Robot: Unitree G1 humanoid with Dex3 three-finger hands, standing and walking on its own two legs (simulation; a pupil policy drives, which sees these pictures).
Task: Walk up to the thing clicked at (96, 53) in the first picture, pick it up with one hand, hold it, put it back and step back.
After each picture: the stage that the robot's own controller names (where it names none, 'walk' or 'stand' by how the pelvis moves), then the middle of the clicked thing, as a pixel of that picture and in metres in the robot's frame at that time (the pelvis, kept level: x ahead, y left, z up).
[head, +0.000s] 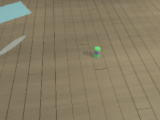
stand; (97, 52) +1.26 -0.17 -0.72
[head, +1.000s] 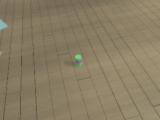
walk; (78, 60) +1.14 +0.13 -0.69
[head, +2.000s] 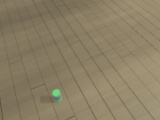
walk; (57, 95) +0.67 +0.25 -0.71
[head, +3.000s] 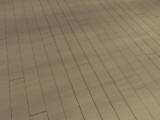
stand; out of the picture +0.43 +0.15 -0.70
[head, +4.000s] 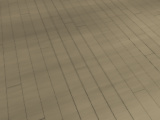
stand; out of the picture +0.38 +0.16 -0.72
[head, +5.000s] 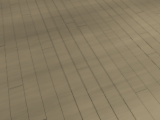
stand; out of the picture +0.38 +0.17 -0.73
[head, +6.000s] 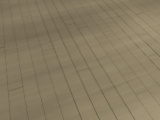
stand; out of the picture +0.36 +0.17 -0.73
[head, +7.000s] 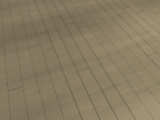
stand; out of the picture +0.36 +0.17 -0.73
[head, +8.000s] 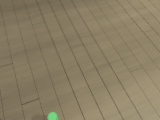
go down; (53, 118) +0.38 +0.17 -0.68
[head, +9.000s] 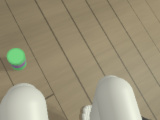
go down; (17, 60) +0.45 +0.21 -0.29
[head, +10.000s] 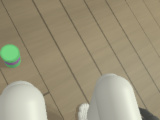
close in; (11, 57) +0.45 +0.21 -0.28
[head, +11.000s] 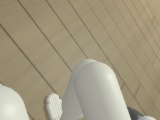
close; out of the picture +0.44 +0.25 -0.23
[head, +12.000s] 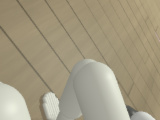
lift; out of the picture +0.42 +0.25 -0.23
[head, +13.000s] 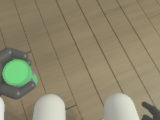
lift; (22, 77) +0.34 +0.20 -0.02
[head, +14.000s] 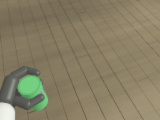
hold; (34, 93) +0.31 +0.17 +0.01
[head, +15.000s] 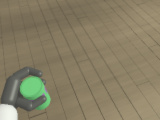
hold; (36, 94) +0.31 +0.16 +0.02
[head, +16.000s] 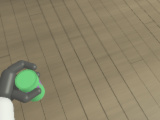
crouch; (31, 86) +0.35 +0.17 -0.04
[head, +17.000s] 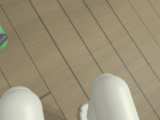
lower; out of the picture +0.49 +0.22 -0.09
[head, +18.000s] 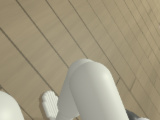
lower; out of the picture +0.45 +0.28 -0.22
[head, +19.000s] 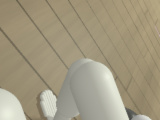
lower; out of the picture +0.44 +0.28 -0.24
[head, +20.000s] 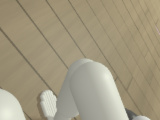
lower; out of the picture +0.45 +0.28 -0.23
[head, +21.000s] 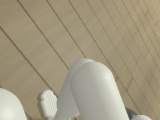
lower; out of the picture +0.44 +0.28 -0.23
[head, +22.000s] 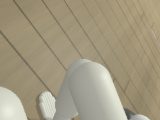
open; out of the picture +0.44 +0.26 -0.24
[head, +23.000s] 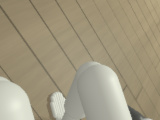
stand; out of the picture +0.44 +0.25 -0.24
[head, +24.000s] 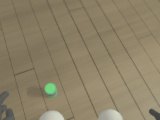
walk; (51, 90) +0.43 +0.16 -0.52
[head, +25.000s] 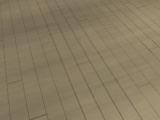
stand; out of the picture +0.39 +0.14 -0.66
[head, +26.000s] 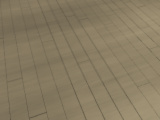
stand; out of the picture +0.39 +0.14 -0.67
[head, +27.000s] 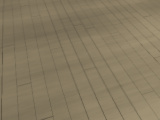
stand; out of the picture +0.41 +0.13 -0.72
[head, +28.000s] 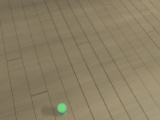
walk; (62, 109) +0.45 +0.09 -0.71
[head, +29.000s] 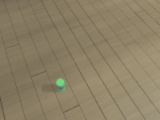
walk; (60, 85) +0.63 +0.15 -0.70
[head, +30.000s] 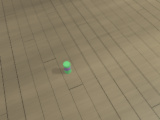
walk; (67, 67) +0.93 +0.21 -0.70
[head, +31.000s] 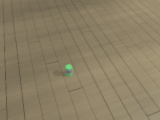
stand; (69, 70) +1.00 +0.14 -0.71
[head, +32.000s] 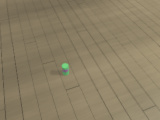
stand; (65, 69) +1.02 +0.17 -0.73
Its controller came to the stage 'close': yes
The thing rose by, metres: 0.72
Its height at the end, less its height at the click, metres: +0.00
